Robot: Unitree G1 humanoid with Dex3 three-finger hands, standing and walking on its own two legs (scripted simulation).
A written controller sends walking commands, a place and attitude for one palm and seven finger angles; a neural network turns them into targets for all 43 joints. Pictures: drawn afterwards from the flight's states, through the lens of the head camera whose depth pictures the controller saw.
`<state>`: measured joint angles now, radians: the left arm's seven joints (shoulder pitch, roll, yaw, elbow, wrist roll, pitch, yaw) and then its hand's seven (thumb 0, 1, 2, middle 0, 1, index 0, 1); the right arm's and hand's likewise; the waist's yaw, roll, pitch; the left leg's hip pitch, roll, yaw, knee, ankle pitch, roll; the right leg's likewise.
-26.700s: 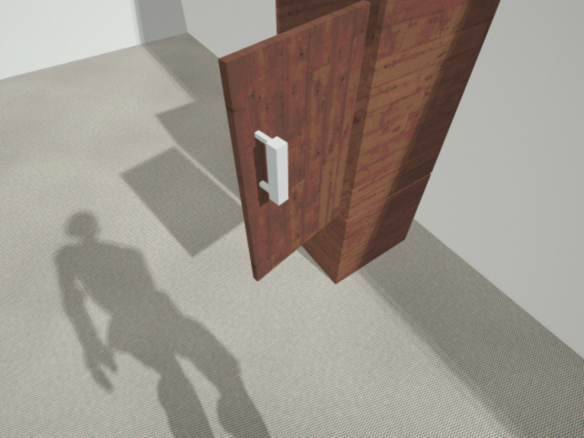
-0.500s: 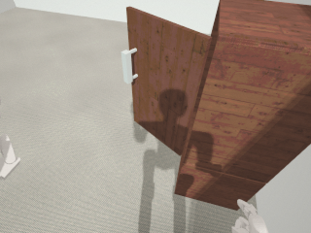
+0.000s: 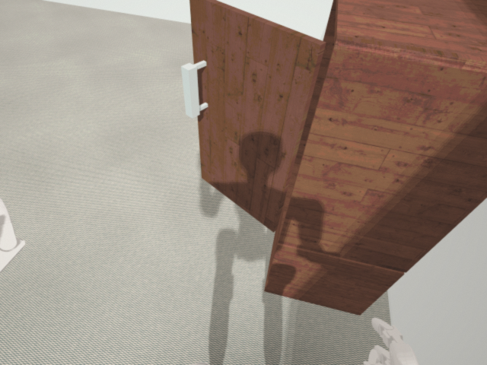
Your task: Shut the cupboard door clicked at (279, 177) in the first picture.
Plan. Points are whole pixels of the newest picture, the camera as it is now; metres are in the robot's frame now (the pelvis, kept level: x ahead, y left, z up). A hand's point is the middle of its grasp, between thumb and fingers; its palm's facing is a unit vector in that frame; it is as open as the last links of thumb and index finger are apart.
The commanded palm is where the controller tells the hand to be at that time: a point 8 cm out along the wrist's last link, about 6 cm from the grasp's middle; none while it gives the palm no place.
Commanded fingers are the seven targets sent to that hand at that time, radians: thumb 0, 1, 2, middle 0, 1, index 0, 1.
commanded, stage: step back with the hand held close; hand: left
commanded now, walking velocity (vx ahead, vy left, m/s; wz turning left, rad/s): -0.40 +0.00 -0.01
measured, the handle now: (197, 89) +0.73 +0.15 +0.07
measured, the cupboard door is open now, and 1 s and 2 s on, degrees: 61 61 61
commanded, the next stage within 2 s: stop stepping back and stand still in 0.88 s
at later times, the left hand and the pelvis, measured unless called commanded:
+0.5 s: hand out of the picture +0.18 +0.30 +0.19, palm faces +0.47 -0.76 -0.45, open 7.5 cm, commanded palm +0.11 +0.33 +0.20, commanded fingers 0.00 0.90 0.90 -0.20 -0.30 -0.20 -0.30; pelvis -0.01 +0.02 +0.01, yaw +3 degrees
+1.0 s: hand out of the picture +0.08 +0.28 +0.19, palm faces +0.39 -0.81 -0.43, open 7.4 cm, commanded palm +0.01 +0.31 +0.20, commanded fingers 0.00 0.90 0.90 -0.20 -0.30 -0.20 -0.30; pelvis -0.13 +0.01 +0.02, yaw -1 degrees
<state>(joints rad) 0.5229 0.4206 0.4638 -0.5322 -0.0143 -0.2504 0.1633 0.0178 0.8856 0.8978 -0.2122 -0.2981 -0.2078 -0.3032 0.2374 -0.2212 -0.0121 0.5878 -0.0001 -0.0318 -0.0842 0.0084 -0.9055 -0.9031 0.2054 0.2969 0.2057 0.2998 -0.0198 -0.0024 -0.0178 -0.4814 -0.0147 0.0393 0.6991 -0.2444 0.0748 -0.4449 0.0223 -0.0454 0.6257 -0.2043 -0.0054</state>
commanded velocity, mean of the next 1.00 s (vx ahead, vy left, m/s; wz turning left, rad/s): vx -0.38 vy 0.00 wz -0.01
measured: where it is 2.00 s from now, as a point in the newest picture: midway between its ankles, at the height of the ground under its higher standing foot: outside the picture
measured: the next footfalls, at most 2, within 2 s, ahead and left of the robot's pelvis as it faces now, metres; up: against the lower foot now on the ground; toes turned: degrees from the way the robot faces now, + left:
right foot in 0.66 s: -0.12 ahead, -0.12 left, +0.00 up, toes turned -1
left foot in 0.94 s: -0.04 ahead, +0.10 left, +0.00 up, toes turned -2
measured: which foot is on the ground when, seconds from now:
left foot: down 0.00-0.78, up 0.80-0.92, down 0.94-1.00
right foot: down 0.00-0.38, up 0.40-0.64, down 0.66-1.00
